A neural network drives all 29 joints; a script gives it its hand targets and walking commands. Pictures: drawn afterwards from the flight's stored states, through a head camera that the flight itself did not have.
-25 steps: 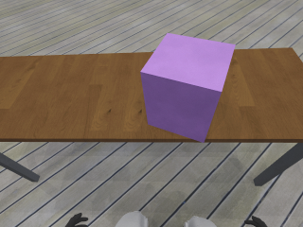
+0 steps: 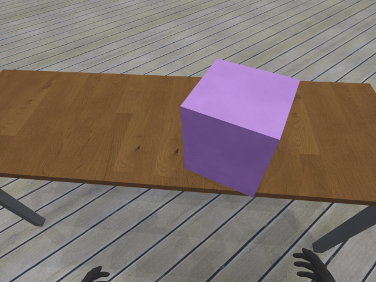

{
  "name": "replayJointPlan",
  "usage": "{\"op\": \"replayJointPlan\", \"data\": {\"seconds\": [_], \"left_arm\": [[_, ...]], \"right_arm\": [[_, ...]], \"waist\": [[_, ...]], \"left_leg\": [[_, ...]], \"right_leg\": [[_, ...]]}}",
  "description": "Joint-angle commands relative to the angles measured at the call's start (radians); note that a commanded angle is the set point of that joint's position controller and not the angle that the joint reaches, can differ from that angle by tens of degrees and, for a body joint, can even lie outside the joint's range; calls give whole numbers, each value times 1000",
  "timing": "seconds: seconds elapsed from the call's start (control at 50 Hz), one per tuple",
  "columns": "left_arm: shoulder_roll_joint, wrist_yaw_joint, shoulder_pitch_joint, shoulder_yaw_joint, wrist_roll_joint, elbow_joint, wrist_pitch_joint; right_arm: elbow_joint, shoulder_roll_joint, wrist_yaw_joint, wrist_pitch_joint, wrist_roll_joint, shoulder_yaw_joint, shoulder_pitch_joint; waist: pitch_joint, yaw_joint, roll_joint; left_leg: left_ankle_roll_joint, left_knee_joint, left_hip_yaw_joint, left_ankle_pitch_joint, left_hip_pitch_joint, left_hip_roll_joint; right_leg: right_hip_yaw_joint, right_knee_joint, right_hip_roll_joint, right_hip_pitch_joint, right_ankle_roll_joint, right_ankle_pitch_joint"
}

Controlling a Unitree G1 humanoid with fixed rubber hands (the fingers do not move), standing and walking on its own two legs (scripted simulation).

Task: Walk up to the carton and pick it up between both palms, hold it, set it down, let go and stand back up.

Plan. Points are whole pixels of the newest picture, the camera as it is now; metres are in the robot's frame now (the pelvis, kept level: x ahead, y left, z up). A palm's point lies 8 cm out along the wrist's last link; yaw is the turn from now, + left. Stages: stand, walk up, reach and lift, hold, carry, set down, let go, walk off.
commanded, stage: walk up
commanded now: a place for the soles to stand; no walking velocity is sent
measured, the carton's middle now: (235, 129) +0.47 -0.08 +0.01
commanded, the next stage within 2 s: reach and lift in 1.24 s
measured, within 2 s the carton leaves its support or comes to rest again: neither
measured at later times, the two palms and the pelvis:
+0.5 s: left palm out of the picture +0.07 +0.28 -0.11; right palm out of the picture +0.11 -0.24 -0.09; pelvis +0.01 +0.01 +0.00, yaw +3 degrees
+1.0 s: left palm out of the picture +0.09 +0.29 -0.11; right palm (311, 268) +0.17 -0.23 -0.09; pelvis +0.03 +0.02 +0.00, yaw +4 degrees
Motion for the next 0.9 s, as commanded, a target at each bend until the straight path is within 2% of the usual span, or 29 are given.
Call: {"op": "replayJointPlan", "data": {"seconds": [0.0,0.06,0.12,0.16,0.2,0.24,0.28,0.3,0.32,0.36,0.4,0.46,0.48,0.5,0.54,0.58,0.6,0.64,0.66,0.74,0.76,0.78,0.82,0.88], "left_arm": [[154,8,4,47,2,-78,-14],[137,4,19,42,2,-72,-11],[155,6,-8,49,5,-74,-9],[160,6,-3,51,3,-74,-4],[153,6,4,51,4,-73,-3],[155,7,-10,53,2,-76,-2],[154,7,-18,53,4,-72,2],[150,6,-17,54,8,-72,3],[142,5,-10,53,8,-74,4],[139,2,32,54,18,-61,0],[145,2,37,57,19,-53,-4],[146,3,21,57,18,-48,-11],[133,2,31,51,18,-46,-13],[135,1,43,51,20,-43,-16],[145,2,40,55,23,-45,-18],[146,4,61,52,22,-36,-21],[147,5,66,54,19,-37,-21],[141,4,58,52,22,-37,-15],[137,4,66,51,20,-40,-11],[154,7,61,55,20,-42,-7],[150,5,74,53,19,-38,-7],[153,5,74,54,20,-41,-6],[145,4,71,50,18,-42,-1],[147,3,58,53,17,-52,2]], "right_arm": [[-78,-130,-4,-20,2,-42,5],[-74,-144,-6,-24,0,-45,16],[-80,-133,-6,-23,1,-44,16],[-77,-131,-6,-22,0,-49,29],[-72,-145,-6,-22,-2,-56,32],[-76,-135,-6,-23,-3,-55,34],[-80,-141,-5,-24,0,-57,42],[-82,-148,-6,-25,1,-60,50],[-84,-160,-6,-25,-1,-61,46],[-79,-139,-2,-26,-10,-62,79],[-91,-136,1,-25,-14,-66,68],[-94,-132,1,-32,-13,-70,92],[-102,-144,-1,-33,-15,-73,80],[-105,-144,-1,-34,-12,-72,72],[-109,-132,-3,-38,-12,-69,101],[-108,-141,-6,-38,-12,-71,104],[-109,-141,-8,-35,-13,-68,103],[-110,-140,-11,-32,-9,-69,111],[-115,-144,-11,-28,-8,-70,94],[-114,-142,-14,-25,-8,-69,97],[-117,-144,-15,-26,-7,-67,88],[-112,-135,-15,-24,-8,-63,98],[-122,-144,-15,-21,-9,-68,77],[-124,-151,-15,-21,-9,-70,66]], "waist": [[-66,-10,-20],[-98,1,-17],[-85,-3,-10],[-72,-4,-42],[-93,-2,-8],[-76,-5,-19],[-57,-6,-17],[-57,-9,-3],[-51,0,15],[-44,4,25],[-32,5,47],[-14,-6,27],[3,-1,67],[-12,3,83],[-44,-8,44],[-112,-2,16],[-127,-2,13],[-92,-7,41],[-55,2,50],[-55,-3,-15],[-82,0,10],[-92,-8,-14],[-85,-1,28],[-48,0,-13]], "left_leg": [[62,-52,-71,150,0,66],[70,-65,-102,170,5,78],[63,-52,-83,174,-18,59],[63,-51,-92,155,-12,59],[68,-44,-85,145,-13,51],[68,-50,-96,154,-22,54],[69,-75,-124,99,-44,59],[74,-92,-145,80,-66,65],[77,-106,-157,80,-92,69],[80,-134,-163,-98,-119,52],[79,-128,-159,-157,-121,40],[77,-139,-174,-84,-118,42],[81,-141,-190,-74,-112,46],[87,-135,-199,-30,-109,54],[91,-126,-210,100,-86,64],[95,-85,-196,176,-30,61],[89,-62,-168,190,-8,49],[88,-70,-169,196,-44,50],[93,-75,-176,180,-61,52],[90,-40,-168,265,-46,42],[87,-39,-155,259,-26,42],[90,-37,-162,261,-18,46],[92,-42,-164,231,-39,43],[98,-49,-186,269,-51,46]], "right_leg": [[187,-186,-188,27,-7,65],[186,-169,-171,54,-3,76],[172,-163,-178,72,-5,91],[171,-167,-185,42,-9,43],[176,-169,-185,55,-14,20],[173,-159,-181,57,-15,36],[168,-156,-175,39,-11,-42],[158,-139,-163,55,-6,-62],[162,-126,-155,76,0,-52],[174,-150,-152,88,-7,-177],[193,-177,-163,54,-12,-248],[171,-154,-156,44,-3,-187],[170,-144,-151,26,0,-155],[174,-136,-148,49,3,-98],[159,-107,-143,93,6,15],[157,-103,-149,110,2,79],[150,-104,-160,106,-2,81],[145,-93,-160,111,-5,87],[153,-94,-157,93,-5,84],[135,-92,-160,102,-4,155],[133,-85,-166,104,-8,155],[126,-74,-170,110,-8,156],[133,-80,-161,117,-3,126],[121,-73,-154,100,4,142]]}}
